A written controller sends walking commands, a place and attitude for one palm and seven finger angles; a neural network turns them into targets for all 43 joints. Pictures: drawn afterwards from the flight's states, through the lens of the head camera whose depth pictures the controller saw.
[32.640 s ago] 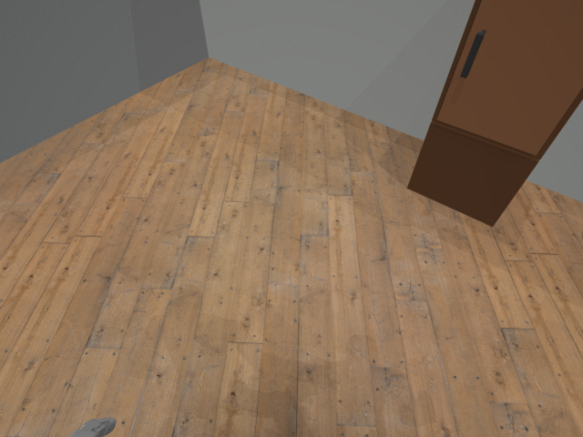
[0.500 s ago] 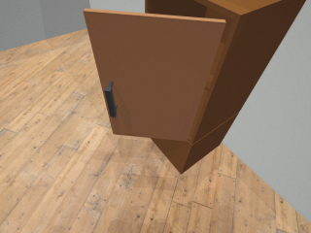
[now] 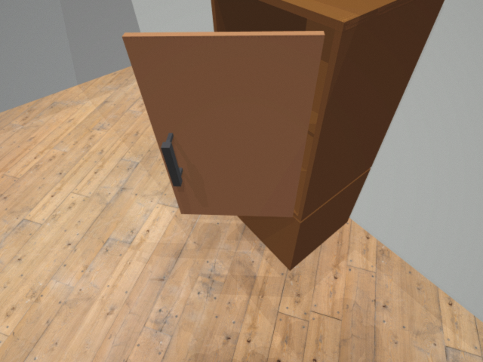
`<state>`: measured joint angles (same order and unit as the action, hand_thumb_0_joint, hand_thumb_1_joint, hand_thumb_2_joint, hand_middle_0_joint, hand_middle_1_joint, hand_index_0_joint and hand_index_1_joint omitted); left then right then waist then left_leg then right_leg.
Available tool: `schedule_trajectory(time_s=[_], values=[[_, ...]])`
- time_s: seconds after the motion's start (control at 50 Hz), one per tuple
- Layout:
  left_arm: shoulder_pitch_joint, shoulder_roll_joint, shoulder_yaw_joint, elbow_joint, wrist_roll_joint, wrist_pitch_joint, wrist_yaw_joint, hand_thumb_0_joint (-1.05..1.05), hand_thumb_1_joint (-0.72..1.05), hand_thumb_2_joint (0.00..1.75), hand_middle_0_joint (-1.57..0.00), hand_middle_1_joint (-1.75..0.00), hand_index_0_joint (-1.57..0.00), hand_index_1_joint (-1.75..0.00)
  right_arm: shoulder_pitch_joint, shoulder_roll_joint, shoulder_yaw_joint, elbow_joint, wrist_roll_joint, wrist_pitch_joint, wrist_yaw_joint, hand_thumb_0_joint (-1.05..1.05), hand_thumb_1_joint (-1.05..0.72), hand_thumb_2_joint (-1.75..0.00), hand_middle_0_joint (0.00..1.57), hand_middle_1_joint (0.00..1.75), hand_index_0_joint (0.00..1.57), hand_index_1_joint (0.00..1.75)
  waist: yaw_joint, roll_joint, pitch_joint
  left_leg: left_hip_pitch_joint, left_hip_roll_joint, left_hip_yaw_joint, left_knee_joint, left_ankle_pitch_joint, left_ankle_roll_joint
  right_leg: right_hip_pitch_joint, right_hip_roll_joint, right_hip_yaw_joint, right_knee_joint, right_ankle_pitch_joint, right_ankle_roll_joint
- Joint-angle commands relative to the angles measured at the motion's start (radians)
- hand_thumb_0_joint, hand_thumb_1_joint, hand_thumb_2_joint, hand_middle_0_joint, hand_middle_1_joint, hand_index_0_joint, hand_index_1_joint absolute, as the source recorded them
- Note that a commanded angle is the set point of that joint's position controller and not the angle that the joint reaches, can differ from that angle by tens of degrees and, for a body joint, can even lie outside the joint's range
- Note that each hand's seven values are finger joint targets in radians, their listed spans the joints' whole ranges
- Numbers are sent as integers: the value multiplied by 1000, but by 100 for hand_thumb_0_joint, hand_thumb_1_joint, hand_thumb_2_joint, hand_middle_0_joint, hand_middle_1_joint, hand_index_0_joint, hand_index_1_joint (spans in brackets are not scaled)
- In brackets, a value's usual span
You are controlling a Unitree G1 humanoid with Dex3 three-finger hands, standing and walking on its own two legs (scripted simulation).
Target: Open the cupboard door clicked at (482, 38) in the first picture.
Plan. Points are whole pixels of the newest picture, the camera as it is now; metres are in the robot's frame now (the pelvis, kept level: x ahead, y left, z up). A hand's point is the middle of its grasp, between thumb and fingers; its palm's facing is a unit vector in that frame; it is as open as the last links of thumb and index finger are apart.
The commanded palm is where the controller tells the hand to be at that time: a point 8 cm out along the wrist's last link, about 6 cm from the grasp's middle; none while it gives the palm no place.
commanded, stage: look again from close up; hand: left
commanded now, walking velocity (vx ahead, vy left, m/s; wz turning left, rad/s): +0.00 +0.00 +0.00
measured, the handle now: (174, 160) +0.59 +0.22 -0.06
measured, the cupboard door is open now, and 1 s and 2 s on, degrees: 48 48 48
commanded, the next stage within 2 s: raise the hand with hooked fingers in 0.50 s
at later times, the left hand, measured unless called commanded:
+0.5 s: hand out of the picture +0.05 +0.15 -0.17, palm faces -0.01 -0.97 -0.23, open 7.4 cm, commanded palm none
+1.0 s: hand (150, 349) +0.16 +0.17 -0.07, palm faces +0.00 -1.00 +0.01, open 8.5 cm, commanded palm +0.14 +0.23 -0.07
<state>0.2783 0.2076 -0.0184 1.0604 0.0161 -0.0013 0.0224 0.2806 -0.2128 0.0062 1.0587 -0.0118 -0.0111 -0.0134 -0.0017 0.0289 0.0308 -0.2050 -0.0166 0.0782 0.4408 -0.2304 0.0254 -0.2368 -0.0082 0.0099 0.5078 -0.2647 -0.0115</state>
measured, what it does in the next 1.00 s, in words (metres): lowers itself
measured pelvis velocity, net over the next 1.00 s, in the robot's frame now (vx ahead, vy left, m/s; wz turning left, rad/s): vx -0.03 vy -0.03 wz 0.04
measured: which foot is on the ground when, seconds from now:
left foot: down 0.00-1.00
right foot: down 0.00-1.00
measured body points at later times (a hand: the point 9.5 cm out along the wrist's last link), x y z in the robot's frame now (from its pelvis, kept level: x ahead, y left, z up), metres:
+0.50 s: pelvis +0.02 -0.04 +0.00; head +0.03 -0.04 +0.45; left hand +0.05 +0.20 -0.15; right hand +0.05 -0.27 -0.16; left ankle +0.00 +0.10 -0.74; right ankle +0.00 -0.11 -0.74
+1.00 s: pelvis -0.03 -0.03 -0.10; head +0.03 -0.03 +0.35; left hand +0.15 +0.23 -0.07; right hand +0.23 -0.28 -0.13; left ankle +0.00 +0.11 -0.74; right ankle +0.00 -0.11 -0.74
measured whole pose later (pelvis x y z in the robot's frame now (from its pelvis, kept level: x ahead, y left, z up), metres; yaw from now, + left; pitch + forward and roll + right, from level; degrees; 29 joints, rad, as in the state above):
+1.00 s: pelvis -0.03 -0.03 -0.10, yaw +2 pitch +14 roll +1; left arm 0.34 0.19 0.20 0.28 -0.34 -0.60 -0.48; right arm 0.11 -0.29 -0.08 0.53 0.03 -0.28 -0.04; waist 0.03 -0.03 -0.15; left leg -0.91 0.01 0.00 1.19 -0.53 -0.02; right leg -0.91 0.00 -0.05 1.21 -0.55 -0.06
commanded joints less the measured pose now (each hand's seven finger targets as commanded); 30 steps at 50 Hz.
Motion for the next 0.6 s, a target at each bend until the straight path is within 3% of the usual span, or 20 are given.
schedule_trajectory(time_s=[0.0, 0.32, 0.56, 0.58], values=[[8, 131, 25, -29, -5, -24, 5, 0, 90, 90, -20, -30, -20, -30, 3, -112, -18, -32, -1, -31, -11, 0, -90, -90, 20, 30, 20, 30, 5, -43, 0, 4, 117, -124, -100, 38, 19, -14, -88, 103, -117, 42, -37], [-10, 133, 27, -1, -5, -32, 4, 0, 90, 90, -20, -30, -20, -30, -16, -98, -14, 12, -2, -25, -15, 0, -90, -90, 20, 30, 20, 30, 2, -42, -1, 33, 116, -99, -78, 85, -4, 8, -98, 117, -154, 127, -43], [-10, 145, 38, -5, -5, -38, 7, 0, 90, 90, -20, -30, -20, -30, -25, -104, -18, 16, -2, -23, -20, 0, -90, -90, 20, 30, 20, 30, 5, -50, -22, 48, 119, -83, -58, 145, -13, 67, -105, 112, -147, 305, -39], [131, 107, 48, 35, -2, -54, 58, 0, 90, 90, -20, -30, -20, -30, -107, -84, -31, -45, 13, -22, -16, 0, -90, -90, 20, 30, 20, 30, 47, -86, -17, -56, 105, -8, 208, 21, -46, 122, -205, 211, -146, 869, 69]])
